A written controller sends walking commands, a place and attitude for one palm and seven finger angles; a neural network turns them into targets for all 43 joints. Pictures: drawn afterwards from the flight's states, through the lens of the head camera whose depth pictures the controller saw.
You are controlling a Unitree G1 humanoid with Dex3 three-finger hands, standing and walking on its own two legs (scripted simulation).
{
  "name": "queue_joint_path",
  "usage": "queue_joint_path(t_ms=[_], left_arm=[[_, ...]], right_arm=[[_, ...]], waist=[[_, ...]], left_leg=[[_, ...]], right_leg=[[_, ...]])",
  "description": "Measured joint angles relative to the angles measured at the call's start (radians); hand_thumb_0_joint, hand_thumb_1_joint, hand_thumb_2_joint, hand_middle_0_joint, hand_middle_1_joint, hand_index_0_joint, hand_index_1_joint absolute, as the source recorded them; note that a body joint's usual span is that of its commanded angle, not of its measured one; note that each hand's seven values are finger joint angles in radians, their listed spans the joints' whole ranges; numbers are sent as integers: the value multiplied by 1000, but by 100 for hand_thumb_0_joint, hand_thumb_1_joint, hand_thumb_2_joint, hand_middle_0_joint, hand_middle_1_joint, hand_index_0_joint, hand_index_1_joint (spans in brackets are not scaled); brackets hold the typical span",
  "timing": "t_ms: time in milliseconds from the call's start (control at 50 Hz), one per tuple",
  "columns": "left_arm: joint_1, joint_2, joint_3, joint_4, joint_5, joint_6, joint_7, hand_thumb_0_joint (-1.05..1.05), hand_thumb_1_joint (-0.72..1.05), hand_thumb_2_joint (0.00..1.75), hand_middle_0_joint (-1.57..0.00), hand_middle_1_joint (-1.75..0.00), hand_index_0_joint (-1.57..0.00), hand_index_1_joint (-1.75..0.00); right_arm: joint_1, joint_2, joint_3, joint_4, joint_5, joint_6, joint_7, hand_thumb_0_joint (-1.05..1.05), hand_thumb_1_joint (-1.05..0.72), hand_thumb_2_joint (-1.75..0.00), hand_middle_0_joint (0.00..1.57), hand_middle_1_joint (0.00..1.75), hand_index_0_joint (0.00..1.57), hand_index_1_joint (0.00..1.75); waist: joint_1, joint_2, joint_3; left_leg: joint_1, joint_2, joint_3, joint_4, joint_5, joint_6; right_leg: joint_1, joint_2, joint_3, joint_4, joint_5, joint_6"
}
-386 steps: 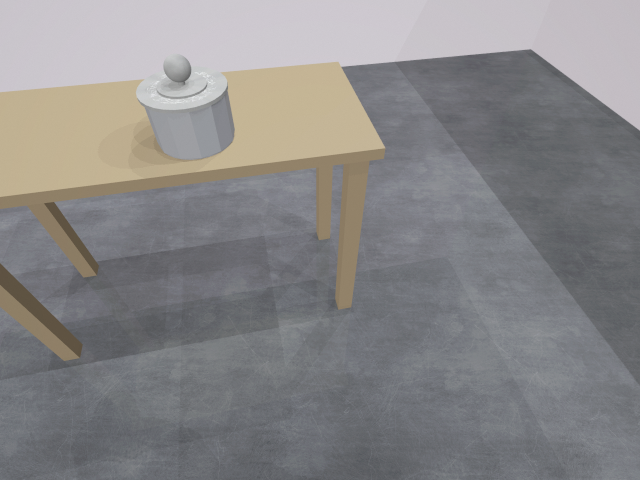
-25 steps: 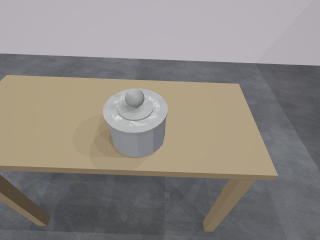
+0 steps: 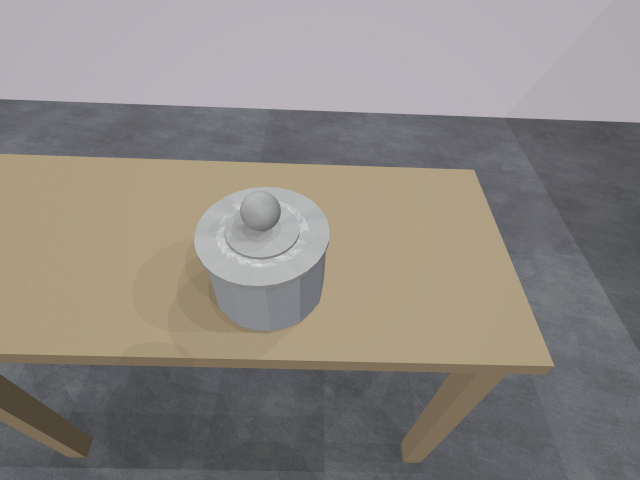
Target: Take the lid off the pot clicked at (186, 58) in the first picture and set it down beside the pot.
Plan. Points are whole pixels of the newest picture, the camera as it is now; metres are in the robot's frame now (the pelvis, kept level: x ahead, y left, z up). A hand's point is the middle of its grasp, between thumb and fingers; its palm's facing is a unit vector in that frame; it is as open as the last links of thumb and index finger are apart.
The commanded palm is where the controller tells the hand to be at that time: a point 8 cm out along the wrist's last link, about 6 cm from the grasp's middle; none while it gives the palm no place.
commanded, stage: come to a stop and stand still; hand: left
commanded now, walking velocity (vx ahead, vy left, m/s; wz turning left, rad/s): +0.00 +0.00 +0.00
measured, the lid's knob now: (260, 211) +0.42 +0.11 +0.12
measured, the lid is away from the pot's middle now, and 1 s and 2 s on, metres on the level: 0.00 0.00 0.00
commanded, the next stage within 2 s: look again from close up in 0.34 s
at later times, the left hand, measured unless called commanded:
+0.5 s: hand out of the picture +0.01 +0.15 -0.18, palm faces +0.03 -0.99 -0.16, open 7.4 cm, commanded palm none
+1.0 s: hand out of the picture +0.00 +0.14 -0.18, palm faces +0.04 -0.99 -0.15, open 7.4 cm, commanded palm none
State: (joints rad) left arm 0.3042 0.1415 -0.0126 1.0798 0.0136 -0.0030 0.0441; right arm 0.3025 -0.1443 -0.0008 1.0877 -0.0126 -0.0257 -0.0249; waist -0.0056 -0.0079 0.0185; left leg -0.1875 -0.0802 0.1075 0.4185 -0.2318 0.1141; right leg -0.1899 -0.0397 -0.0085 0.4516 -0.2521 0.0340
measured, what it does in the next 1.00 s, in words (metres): stands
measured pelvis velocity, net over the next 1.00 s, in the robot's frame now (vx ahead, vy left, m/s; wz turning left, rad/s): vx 0.03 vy -0.01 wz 0.00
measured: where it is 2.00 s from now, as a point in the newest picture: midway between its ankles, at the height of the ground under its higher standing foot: outside the picture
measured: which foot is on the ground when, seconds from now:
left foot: down 0.00-1.00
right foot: down 0.00-1.00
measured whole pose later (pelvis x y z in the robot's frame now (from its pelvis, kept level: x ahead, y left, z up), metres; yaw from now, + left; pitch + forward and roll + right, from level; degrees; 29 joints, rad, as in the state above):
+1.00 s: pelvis +0.03 -0.01 +0.00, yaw +0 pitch +0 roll +0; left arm 0.32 0.11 -0.01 1.13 0.01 -0.01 0.05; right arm 0.31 -0.10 0.01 1.16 -0.01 -0.05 -0.04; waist 0.00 -0.01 0.04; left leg -0.13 -0.07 0.10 0.39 -0.26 0.10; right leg -0.13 -0.03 -0.02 0.41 -0.27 0.03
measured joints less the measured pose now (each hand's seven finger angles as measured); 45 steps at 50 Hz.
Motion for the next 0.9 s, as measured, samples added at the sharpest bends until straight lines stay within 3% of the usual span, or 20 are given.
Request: queue_joint_path(t_ms=[900], left_arm=[[11,-32,-2,49,-8,-9,8,0,91,90,-20,-30,-20,-30]], right_arm=[[4,40,11,73,5,-19,-15,1,-91,-90,20,30,20,30]], waist=[[5,-6,22]], left_leg=[[55,10,-10,-27,-27,-15]], right_leg=[[61,12,-6,-40,-22,-9]])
